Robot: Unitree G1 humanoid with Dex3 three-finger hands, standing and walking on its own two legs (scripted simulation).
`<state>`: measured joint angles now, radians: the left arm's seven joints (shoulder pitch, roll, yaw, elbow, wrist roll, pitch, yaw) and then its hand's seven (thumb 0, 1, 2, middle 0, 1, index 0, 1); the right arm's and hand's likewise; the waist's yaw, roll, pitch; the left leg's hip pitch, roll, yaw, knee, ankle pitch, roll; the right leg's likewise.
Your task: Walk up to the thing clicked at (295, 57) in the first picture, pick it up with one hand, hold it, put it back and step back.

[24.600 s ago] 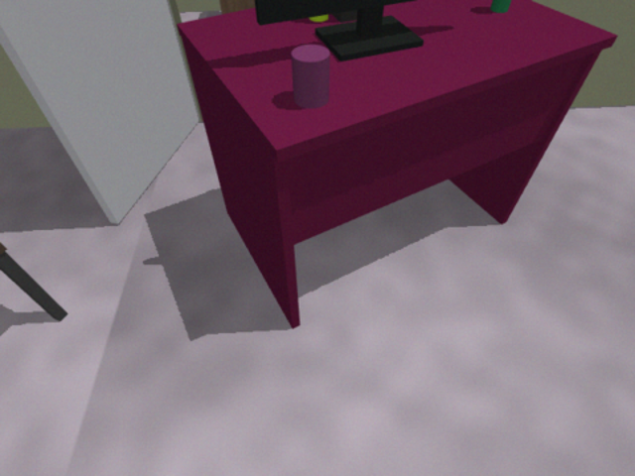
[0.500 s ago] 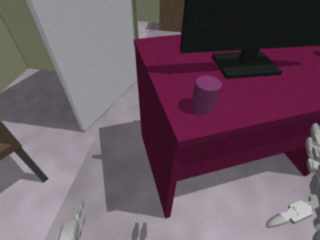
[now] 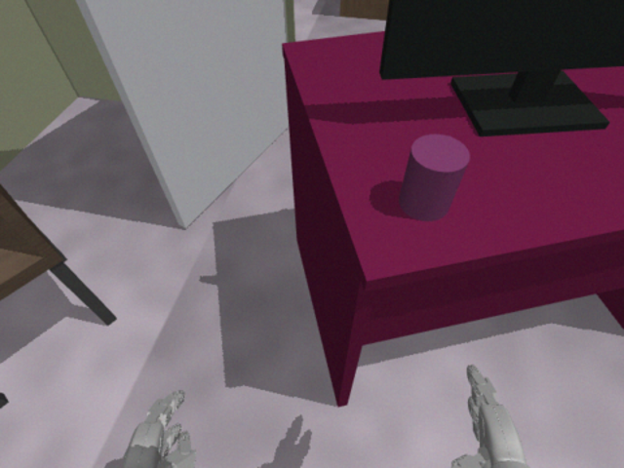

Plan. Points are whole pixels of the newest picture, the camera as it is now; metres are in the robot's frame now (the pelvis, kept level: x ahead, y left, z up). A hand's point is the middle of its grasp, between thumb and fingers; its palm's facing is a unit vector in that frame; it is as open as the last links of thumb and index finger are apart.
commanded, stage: home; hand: right
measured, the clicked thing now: (434, 172) +0.50 -0.19 +0.07
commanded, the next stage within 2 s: none
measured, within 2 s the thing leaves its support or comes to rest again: neither
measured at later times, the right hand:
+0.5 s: hand (455, 430) +0.18 -0.19 -0.12, palm faces -0.04 +0.96 -0.28, open 17.5 cm
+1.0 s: hand out of the picture +0.05 -0.26 -0.14, palm faces -0.08 +0.93 -0.36, open 17.5 cm
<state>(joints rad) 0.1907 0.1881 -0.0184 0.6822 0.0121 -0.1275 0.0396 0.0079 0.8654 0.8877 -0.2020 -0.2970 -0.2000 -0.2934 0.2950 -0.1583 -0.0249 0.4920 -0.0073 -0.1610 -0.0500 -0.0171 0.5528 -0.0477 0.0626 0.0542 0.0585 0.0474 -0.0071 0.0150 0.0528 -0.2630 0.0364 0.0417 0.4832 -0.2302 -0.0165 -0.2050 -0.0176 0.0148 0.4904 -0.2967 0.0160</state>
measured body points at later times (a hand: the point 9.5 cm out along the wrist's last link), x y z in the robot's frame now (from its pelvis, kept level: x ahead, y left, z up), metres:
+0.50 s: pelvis +0.02 +0.00 +0.00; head +0.04 +0.00 +0.45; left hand +0.15 +0.26 -0.11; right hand +0.18 -0.24 -0.10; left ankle +0.01 +0.13 -0.74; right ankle -0.02 -0.13 -0.74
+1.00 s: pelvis -0.02 +0.00 +0.01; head -0.02 +0.00 +0.46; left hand +0.03 +0.30 -0.13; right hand +0.05 -0.31 -0.12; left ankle +0.01 +0.13 -0.74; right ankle -0.02 -0.13 -0.74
